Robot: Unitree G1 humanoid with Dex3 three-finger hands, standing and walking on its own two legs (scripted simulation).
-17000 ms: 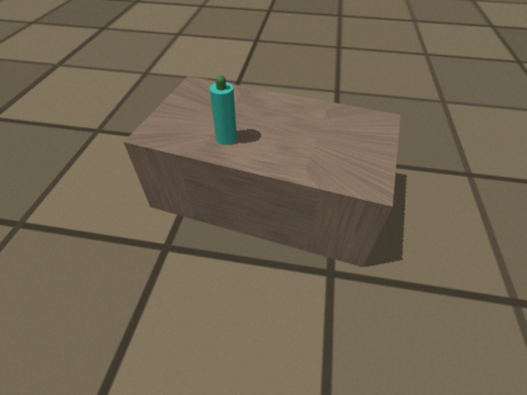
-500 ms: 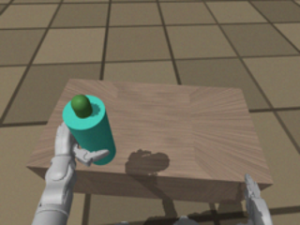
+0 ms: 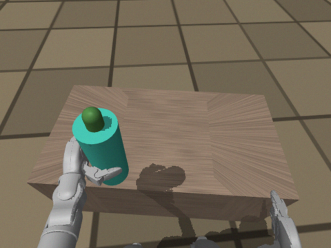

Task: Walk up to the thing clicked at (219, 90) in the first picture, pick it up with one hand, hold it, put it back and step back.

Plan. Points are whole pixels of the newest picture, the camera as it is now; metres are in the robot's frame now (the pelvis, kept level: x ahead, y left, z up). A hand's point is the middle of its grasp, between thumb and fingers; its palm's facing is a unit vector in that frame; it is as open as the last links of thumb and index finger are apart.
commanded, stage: hold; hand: left
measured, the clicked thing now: (104, 147) +0.32 +0.16 +0.06
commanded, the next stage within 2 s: crouch in 0.50 s
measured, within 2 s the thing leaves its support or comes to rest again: neither
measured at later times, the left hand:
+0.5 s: hand (99, 146) +0.33 +0.17 +0.06, palm faces +0.13 -0.99 -0.04, open 11.6 cm
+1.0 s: hand (107, 154) +0.36 +0.18 -0.03, palm faces +0.17 -0.98 -0.03, open 11.5 cm
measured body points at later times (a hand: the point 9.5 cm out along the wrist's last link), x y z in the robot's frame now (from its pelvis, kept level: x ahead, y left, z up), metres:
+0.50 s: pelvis +0.00 +0.00 +0.00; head +0.04 +0.01 +0.45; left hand +0.32 +0.23 +0.06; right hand +0.17 -0.25 -0.04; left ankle -0.01 +0.12 -0.70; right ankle +0.05 -0.13 -0.70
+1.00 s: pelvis -0.01 +0.00 -0.02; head +0.08 +0.03 +0.42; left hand +0.34 +0.23 -0.03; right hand +0.17 -0.25 -0.03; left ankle -0.01 +0.12 -0.70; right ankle +0.05 -0.13 -0.70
